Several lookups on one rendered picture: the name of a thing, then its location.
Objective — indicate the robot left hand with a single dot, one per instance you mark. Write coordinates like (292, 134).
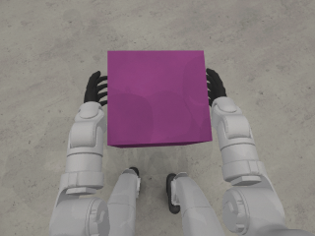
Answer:
(92, 89)

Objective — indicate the right robot upper arm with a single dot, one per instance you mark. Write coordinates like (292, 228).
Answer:
(255, 211)

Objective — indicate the robot right hand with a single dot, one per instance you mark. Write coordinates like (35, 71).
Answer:
(215, 86)

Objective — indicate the right robot foot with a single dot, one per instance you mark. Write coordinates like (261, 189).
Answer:
(173, 208)

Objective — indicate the left robot upper arm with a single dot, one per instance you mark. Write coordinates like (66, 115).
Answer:
(80, 217)

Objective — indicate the carton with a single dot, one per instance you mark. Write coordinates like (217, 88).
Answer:
(157, 98)

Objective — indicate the robot right forearm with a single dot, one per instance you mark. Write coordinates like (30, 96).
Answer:
(241, 164)

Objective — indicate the left robot thigh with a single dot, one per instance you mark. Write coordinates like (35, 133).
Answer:
(122, 205)

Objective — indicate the robot left forearm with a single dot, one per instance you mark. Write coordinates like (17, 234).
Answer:
(84, 154)

